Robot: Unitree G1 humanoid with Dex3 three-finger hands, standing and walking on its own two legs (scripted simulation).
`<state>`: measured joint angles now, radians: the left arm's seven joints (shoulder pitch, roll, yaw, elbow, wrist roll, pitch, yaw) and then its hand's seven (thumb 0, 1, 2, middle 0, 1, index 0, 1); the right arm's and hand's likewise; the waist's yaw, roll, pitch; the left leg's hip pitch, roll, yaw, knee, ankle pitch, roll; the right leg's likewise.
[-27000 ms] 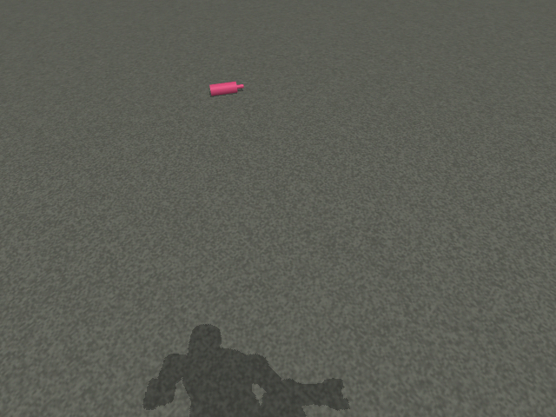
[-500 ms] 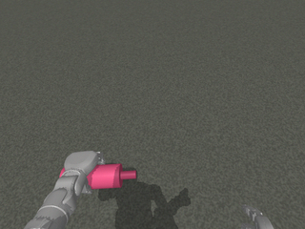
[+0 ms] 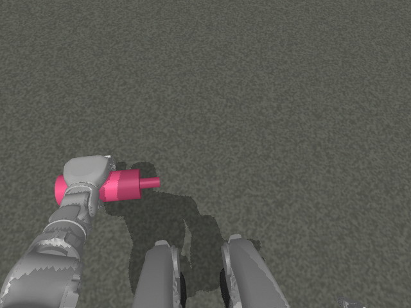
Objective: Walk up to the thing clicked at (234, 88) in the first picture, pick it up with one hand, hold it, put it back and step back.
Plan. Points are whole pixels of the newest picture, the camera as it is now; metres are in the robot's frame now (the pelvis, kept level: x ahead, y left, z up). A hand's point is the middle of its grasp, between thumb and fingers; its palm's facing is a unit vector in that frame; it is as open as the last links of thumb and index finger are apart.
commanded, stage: crouch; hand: left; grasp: from above
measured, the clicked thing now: (112, 186) +0.40 +0.20 -0.16
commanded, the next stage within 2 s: lower in 1.16 s
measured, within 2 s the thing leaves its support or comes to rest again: neither
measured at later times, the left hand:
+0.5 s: hand (118, 196) +0.42 +0.23 -0.31, palm faces -0.45 -0.02 -0.89, open 10.2 cm
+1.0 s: hand (125, 197) +0.44 +0.23 -0.39, palm faces -0.45 -0.03 -0.89, open 10.1 cm
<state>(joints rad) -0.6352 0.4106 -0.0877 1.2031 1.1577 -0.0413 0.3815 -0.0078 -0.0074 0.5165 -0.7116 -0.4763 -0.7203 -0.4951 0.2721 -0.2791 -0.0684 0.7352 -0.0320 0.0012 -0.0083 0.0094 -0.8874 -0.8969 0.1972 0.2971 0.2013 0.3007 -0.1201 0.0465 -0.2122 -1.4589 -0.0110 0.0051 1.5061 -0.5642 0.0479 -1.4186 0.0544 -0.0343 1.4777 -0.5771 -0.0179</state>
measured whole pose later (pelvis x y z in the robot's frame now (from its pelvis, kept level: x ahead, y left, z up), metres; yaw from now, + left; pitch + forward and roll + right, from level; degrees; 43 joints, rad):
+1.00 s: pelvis -0.03 -0.01 -0.21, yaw -5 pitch +38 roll -6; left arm -0.91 0.64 0.10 1.44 1.25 -0.17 0.46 -0.01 -0.04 0.59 -0.69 -0.53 -0.70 -0.55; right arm 0.19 -0.26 0.02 0.77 -0.14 -0.09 0.16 0.01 -0.91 -0.91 0.20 0.30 0.20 0.30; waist -0.22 0.02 -0.10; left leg -2.20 0.02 -0.05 2.22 -0.69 0.04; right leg -2.14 0.06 -0.14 2.16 -0.69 -0.05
